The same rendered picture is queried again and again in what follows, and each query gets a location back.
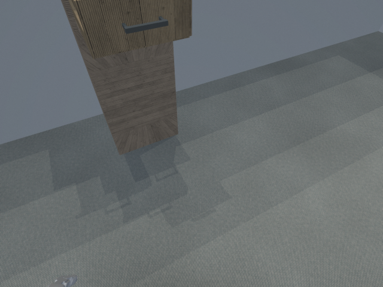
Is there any drawer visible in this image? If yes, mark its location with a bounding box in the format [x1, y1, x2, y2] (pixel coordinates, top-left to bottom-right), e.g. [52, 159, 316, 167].
[68, 0, 192, 59]

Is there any robot left hand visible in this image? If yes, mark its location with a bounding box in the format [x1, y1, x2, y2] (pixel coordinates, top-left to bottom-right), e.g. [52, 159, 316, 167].
[48, 274, 77, 287]

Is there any handle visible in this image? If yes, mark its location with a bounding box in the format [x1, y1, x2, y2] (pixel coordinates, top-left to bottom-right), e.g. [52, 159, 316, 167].
[122, 16, 168, 34]

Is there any cabinet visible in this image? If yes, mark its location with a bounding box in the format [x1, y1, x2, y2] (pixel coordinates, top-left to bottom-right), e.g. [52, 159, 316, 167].
[61, 0, 178, 155]

